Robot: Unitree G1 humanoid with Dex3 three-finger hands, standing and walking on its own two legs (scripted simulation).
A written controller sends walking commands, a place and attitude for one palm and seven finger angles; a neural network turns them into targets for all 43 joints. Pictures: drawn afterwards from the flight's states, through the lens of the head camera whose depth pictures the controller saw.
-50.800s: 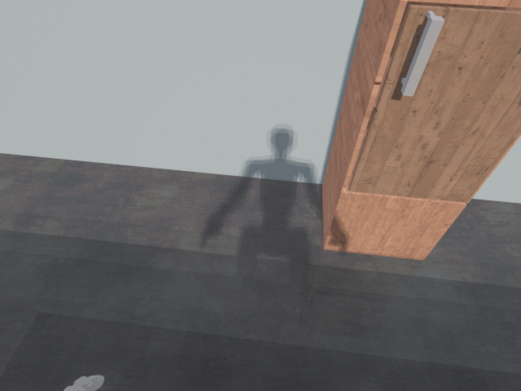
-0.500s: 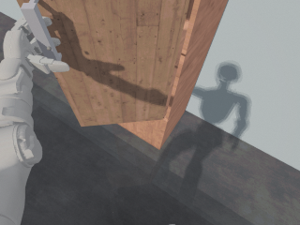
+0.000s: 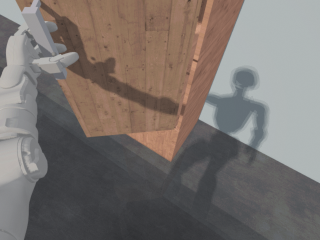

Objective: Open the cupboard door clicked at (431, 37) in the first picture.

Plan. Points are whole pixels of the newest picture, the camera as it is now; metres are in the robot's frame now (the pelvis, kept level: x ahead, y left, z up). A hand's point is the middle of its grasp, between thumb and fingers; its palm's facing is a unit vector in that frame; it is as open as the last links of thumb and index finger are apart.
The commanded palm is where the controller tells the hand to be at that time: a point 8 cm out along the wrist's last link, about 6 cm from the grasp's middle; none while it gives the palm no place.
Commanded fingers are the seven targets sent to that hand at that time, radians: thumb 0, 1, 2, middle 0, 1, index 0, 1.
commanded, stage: close the thumb around the handle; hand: left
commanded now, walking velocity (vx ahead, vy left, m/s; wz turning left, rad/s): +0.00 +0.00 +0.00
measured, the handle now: (50, 42) +0.56 +0.22 +0.17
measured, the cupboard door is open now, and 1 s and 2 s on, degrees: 41 54 81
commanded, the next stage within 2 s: pull the door open along its arc in 0.34 s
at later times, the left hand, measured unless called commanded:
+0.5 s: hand (55, 55) +0.51 +0.20 +0.17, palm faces +0.04 -1.00 +0.03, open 6.1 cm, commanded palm +0.48 +0.25 +0.17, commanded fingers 0.00 0.90 0.90 -0.40 -1.35 -0.40 -1.35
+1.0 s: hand (59, 85) +0.42 +0.18 +0.17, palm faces +0.01 -1.00 +0.05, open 6.6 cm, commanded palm +0.35 +0.24 +0.17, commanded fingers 0.00 0.90 0.90 -0.40 -1.35 -0.40 -1.35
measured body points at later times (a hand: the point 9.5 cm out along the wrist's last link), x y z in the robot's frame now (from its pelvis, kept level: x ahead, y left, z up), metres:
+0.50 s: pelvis -0.01 +0.00 +0.00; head +0.07 +0.01 +0.44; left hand +0.50 +0.26 +0.17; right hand -0.02 -0.28 -0.11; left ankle -0.01 +0.10 -0.72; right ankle -0.01 -0.12 -0.72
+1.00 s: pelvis +0.01 +0.00 +0.01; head +0.02 +0.00 +0.46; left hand +0.41 +0.23 +0.17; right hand +0.10 -0.25 -0.09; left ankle -0.01 +0.10 -0.72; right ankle -0.01 -0.12 -0.72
